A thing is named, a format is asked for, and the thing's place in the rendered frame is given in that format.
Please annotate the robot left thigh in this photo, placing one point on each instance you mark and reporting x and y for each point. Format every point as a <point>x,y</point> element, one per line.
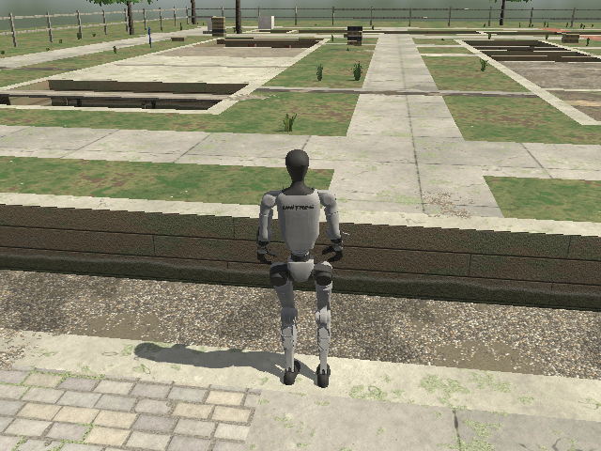
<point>284,290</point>

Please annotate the robot right hand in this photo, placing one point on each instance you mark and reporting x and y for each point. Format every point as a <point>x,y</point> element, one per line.
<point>338,255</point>

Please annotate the right robot forearm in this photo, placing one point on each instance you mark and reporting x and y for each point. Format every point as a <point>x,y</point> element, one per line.
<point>337,245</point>

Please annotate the right robot upper arm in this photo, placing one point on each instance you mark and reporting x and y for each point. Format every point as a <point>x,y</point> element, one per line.
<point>327,199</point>

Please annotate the robot left hand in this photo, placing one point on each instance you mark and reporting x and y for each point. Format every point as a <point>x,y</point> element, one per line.
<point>262,258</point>

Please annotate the robot torso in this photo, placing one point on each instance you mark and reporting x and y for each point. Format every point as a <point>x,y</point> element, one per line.
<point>298,217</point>

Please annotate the left robot forearm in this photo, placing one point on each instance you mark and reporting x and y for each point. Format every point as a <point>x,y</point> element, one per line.
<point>262,246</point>

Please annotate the left robot upper arm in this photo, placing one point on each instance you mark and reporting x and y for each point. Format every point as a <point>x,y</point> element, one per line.
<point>269,200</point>

